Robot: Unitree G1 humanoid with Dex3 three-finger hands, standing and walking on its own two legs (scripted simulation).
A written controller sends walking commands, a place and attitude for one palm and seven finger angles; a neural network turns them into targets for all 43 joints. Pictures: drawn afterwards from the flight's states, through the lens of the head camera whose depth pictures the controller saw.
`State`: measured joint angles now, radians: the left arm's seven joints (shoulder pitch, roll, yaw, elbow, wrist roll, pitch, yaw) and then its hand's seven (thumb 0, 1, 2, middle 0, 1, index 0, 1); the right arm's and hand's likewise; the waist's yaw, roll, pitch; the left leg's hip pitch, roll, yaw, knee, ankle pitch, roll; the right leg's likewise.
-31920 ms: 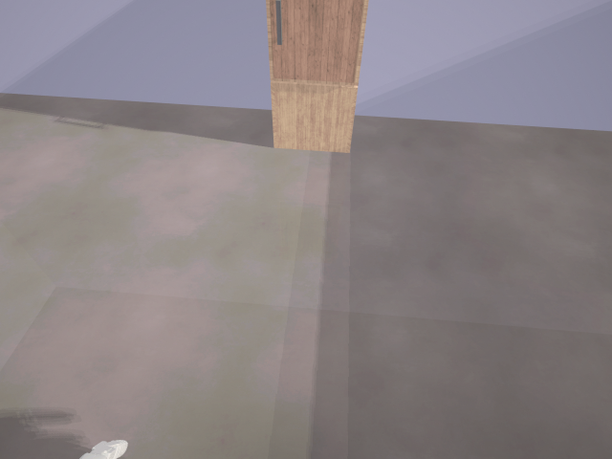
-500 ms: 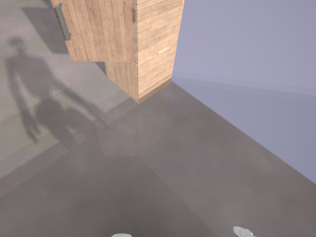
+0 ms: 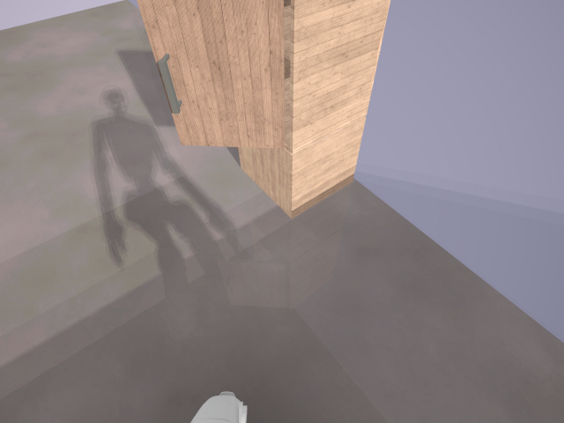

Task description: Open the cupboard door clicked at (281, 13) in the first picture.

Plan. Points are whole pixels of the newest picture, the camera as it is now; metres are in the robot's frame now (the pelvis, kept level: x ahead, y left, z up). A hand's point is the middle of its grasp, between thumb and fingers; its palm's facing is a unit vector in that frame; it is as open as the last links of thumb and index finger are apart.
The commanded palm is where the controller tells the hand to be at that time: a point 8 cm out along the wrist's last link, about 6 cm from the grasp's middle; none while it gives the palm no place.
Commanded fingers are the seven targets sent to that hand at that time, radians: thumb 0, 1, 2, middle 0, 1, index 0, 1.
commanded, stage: take the last steps up to it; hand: left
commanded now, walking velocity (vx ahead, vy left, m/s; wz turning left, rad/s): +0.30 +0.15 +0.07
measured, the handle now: (171, 84) +1.02 +0.43 -0.09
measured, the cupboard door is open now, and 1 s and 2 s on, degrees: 49 49 49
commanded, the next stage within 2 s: come to a stop and stand still in 1.00 s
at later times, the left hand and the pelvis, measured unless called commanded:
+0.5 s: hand (154, 335) +0.28 +0.27 -0.16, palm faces +0.03 -0.97 -0.22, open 7.4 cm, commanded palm none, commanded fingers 0.00 0.90 0.90 -0.20 -0.30 -0.20 -0.30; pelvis +0.17 +0.08 -0.01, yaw -1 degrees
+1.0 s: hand (148, 333) +0.29 +0.29 -0.19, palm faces +0.10 -0.98 -0.15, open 7.3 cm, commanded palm none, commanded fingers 0.00 0.90 0.90 -0.20 -0.30 -0.20 -0.30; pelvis +0.36 +0.13 -0.02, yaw -1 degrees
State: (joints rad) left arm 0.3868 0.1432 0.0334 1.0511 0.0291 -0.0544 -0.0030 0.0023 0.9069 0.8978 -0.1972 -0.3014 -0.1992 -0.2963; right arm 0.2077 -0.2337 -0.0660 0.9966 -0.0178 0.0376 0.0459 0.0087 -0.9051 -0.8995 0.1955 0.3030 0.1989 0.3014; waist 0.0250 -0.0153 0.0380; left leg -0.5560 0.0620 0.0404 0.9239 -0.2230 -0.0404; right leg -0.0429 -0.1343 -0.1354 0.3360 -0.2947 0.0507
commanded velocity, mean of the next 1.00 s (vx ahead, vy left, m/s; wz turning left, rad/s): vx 0.27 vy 0.10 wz -0.03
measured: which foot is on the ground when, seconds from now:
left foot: up 0.00-0.12, down 0.14-0.58, up 0.60-0.98, down 1.00-1.00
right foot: down 0.00-0.14, up 0.16-0.56, down 0.58-1.00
